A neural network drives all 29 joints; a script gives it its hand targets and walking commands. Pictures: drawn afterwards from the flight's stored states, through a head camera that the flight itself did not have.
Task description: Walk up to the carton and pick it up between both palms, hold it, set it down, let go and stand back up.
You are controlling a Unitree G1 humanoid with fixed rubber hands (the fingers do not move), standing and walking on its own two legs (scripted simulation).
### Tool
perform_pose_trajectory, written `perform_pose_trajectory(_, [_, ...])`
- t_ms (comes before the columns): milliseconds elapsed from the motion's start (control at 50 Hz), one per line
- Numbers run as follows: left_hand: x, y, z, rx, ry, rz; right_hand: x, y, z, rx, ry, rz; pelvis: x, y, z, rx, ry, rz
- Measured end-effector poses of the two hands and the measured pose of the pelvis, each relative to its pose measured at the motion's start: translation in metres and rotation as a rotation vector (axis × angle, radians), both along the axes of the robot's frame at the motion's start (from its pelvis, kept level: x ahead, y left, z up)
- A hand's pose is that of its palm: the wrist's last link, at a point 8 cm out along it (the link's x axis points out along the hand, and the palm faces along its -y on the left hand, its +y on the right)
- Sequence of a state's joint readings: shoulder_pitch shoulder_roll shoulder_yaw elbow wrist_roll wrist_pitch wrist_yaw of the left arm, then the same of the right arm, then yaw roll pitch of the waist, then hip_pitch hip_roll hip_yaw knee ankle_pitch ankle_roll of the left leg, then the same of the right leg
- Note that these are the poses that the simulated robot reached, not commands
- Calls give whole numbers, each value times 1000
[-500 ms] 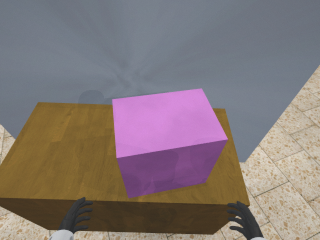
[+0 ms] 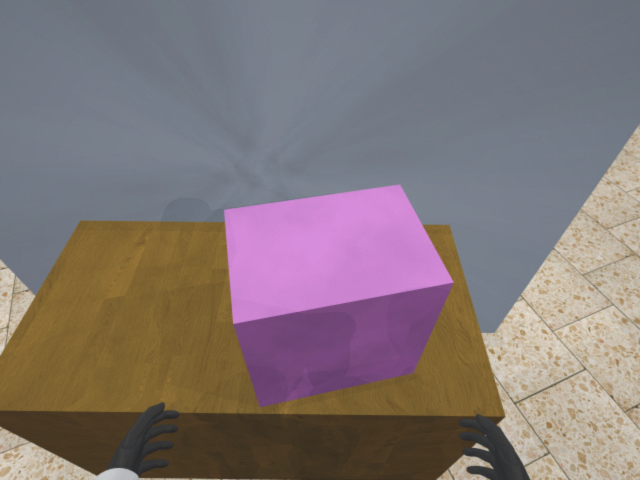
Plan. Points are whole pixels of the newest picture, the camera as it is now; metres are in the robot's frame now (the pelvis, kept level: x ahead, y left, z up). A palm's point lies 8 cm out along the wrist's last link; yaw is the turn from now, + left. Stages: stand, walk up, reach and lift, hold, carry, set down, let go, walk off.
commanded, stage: stand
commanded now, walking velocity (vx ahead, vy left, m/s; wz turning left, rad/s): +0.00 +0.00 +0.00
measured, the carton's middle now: (327, 299) +0.42 -0.01 -0.08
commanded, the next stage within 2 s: none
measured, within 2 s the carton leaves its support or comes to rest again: neither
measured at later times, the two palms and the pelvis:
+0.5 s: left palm out of the picture +0.00 +0.27 -0.14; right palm out of the picture -0.04 -0.22 -0.13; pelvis -0.03 +0.02 +0.00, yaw -1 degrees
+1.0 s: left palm out of the picture -0.07 +0.23 -0.15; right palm out of the picture -0.07 -0.19 -0.14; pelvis -0.04 +0.02 +0.00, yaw +0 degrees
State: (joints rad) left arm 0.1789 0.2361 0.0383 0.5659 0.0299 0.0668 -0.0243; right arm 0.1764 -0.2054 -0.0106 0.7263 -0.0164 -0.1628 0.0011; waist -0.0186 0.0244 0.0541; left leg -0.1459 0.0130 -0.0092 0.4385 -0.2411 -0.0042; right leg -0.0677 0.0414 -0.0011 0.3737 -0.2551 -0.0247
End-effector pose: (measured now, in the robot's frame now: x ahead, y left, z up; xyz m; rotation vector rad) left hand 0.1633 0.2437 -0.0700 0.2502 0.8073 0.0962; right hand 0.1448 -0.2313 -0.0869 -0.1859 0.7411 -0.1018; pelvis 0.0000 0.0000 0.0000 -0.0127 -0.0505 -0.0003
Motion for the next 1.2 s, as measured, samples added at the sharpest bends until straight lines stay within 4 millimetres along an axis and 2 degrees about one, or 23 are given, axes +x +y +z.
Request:
perform_pose_trajectory(100, [-25,0,-21,-33,23,35,-42,-19,-13,-67,219,-25,-7,0,-3,-10,19,3])
perform_pose_trajectory(200, [-69,-5,-48,-69,164,38,-90,-31,-17,-87,330,-98,-12,3,-3,-9,25,-2])
perform_pose_trajectory(340, [-129,7,-63,-56,334,66,-148,-18,-29,-62,465,-154,-23,11,-1,-9,22,-5])
perform_pose_trajectory(440, [-155,19,-65,-36,397,93,-174,-1,-37,-29,521,-175,-27,18,0,-9,20,-11])
perform_pose_trajectory(640, [-180,22,-71,-41,452,126,-189,22,-46,1,546,-179,-36,27,0,-2,21,-15])
perform_pose_trajectory(860, [-219,-2,-78,-90,568,141,-209,40,-55,52,620,-188,-38,27,0,1,35,-10])
perform_pose_trajectory(1080, [-235,-19,-80,-109,632,152,-219,41,-57,65,676,-195,-34,20,-1,-4,39,-11])
perform_pose_trajectory(1200, [-227,-22,-83,-116,626,150,-214,38,-56,52,660,-198,-32,19,0,-4,31,-10])
